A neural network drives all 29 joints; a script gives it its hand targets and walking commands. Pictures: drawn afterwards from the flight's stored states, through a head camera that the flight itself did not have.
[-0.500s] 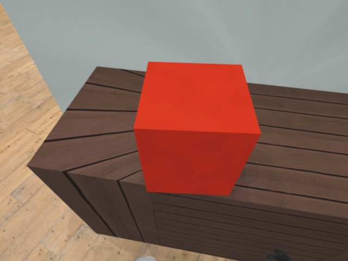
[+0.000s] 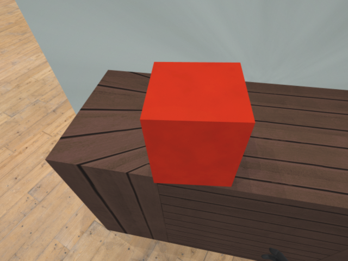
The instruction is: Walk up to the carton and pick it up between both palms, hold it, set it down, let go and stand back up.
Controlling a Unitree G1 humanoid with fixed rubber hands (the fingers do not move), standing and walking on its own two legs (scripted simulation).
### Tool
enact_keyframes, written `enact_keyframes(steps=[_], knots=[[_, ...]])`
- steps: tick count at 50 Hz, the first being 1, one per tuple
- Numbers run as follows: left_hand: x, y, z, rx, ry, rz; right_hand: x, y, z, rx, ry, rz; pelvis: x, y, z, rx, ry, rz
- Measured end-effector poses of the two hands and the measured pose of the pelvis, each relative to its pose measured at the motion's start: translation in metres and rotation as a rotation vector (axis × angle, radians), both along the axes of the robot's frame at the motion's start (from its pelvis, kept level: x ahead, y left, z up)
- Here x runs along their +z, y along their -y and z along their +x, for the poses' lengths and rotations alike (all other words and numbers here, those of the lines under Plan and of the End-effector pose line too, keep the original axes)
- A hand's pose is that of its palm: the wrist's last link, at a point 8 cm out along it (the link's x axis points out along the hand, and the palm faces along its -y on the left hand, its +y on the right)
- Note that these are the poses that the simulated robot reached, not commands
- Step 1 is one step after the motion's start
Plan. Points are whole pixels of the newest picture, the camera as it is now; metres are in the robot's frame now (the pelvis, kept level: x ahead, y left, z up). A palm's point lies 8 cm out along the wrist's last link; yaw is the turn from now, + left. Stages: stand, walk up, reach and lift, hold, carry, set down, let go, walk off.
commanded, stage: walk up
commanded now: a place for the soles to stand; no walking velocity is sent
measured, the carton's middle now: (194, 126) +0.42 -0.05 +0.07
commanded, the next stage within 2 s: reach and lift in 1.70 s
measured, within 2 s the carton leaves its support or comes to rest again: neither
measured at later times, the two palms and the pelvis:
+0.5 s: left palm out of the picture +0.05 +0.28 -0.11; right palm out of the picture +0.07 -0.22 -0.12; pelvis +0.02 +0.03 +0.01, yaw -3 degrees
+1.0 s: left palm out of the picture +0.07 +0.27 -0.11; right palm out of the picture +0.07 -0.22 -0.12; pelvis +0.03 +0.03 +0.01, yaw -6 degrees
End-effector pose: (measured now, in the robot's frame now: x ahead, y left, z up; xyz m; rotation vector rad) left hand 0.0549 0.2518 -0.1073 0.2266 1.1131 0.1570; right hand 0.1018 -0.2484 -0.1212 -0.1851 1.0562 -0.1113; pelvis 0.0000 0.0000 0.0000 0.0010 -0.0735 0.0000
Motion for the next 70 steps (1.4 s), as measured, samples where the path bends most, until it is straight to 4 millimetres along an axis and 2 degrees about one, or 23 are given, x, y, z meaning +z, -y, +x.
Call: enact_keyframes(steps=[6,11,15,34,50,70], knots=[[-0.001,-0.005,-0.009,-0.002,-0.023,-0.007,0.0,-0.014,-0.02,-0.025,-0.045,0.016,0.004,-0.005,0.003,-0.014,-0.008,0.0],[-0.002,-0.012,-0.012,0.001,-0.045,-0.01,-0.001,-0.018,-0.036,-0.056,-0.098,0.009,0.006,-0.011,0.007,-0.022,-0.016,-0.002],[-0.002,-0.017,-0.012,0.002,-0.055,-0.006,0.0,-0.019,-0.042,-0.072,-0.127,-0.003,0.008,-0.016,0.011,-0.03,-0.023,-0.003],[0.001,-0.029,0.004,-0.029,-0.071,0.014,0.001,-0.032,-0.017,-0.101,-0.083,0.01,0.01,-0.03,0.021,-0.067,-0.029,0.002],[-0.001,-0.023,0.013,-0.045,-0.105,0.01,-0.003,-0.029,-0.033,-0.149,-0.127,0.013,0.012,-0.028,0.029,-0.1,-0.033,0.01],[-0.008,0.001,0.022,-0.087,-0.154,-0.012,-0.003,-0.024,-0.041,-0.198,-0.134,0.02,0.013,-0.019,0.038,-0.149,-0.035,0.015]])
